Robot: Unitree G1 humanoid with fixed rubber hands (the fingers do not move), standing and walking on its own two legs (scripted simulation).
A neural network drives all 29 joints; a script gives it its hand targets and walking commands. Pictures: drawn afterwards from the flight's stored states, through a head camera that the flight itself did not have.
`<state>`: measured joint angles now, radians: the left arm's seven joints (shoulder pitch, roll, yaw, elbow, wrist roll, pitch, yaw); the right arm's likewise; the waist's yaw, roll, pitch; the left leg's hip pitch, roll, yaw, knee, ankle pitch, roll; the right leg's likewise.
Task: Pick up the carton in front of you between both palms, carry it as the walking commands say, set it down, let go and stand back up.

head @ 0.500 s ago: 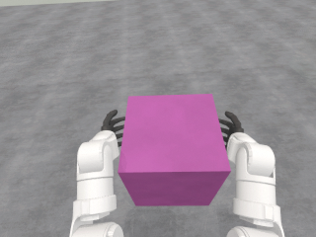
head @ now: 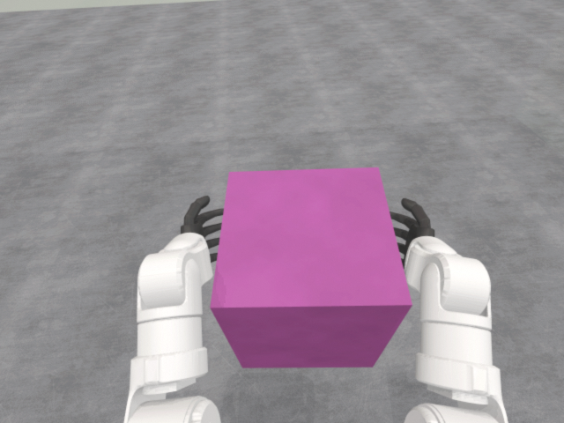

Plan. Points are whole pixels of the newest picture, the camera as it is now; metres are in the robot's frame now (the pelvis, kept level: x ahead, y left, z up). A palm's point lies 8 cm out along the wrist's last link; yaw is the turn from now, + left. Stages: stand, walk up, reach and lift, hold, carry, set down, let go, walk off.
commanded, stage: carry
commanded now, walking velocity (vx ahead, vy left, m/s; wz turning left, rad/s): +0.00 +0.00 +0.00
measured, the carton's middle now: (305, 275) +0.32 +0.00 +0.04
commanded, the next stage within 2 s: none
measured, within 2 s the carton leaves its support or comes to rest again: neither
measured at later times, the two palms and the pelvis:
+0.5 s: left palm (197, 246) +0.32 +0.15 +0.12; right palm (420, 250) +0.32 -0.15 +0.11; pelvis +0.00 +0.00 +0.00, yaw +0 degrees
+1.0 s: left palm (193, 236) +0.34 +0.16 +0.11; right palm (405, 236) +0.35 -0.14 +0.11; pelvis +0.03 +0.01 -0.01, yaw +0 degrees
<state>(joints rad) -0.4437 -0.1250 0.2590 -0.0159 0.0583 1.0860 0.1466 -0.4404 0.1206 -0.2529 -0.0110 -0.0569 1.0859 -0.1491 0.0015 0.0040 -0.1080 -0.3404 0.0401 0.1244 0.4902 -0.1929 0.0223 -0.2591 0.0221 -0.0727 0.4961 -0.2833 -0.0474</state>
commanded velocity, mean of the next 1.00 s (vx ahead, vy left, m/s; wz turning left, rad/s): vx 0.13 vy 0.00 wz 0.00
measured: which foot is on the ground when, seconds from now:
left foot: down 0.00-1.00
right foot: down 0.00-1.00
